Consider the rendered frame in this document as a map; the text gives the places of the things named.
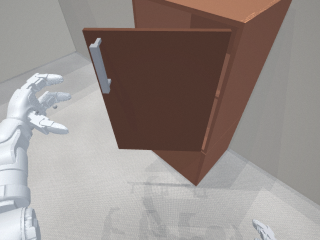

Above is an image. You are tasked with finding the robot left hand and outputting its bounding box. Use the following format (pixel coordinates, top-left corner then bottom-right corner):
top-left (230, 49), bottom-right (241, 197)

top-left (6, 73), bottom-right (72, 135)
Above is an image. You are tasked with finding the cupboard door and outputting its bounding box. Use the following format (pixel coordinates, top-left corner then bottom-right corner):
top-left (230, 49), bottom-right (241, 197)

top-left (82, 27), bottom-right (232, 152)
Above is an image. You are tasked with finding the robot left upper arm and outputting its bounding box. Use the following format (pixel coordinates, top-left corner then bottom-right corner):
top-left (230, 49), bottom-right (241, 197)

top-left (0, 207), bottom-right (41, 240)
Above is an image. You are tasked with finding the robot right hand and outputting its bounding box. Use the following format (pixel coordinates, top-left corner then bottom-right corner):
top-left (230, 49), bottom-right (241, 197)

top-left (252, 219), bottom-right (277, 240)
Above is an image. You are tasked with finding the left robot forearm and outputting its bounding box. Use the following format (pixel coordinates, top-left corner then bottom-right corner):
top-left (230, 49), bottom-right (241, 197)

top-left (0, 118), bottom-right (33, 214)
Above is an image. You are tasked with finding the handle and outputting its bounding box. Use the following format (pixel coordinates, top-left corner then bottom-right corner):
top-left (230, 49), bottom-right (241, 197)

top-left (89, 38), bottom-right (111, 94)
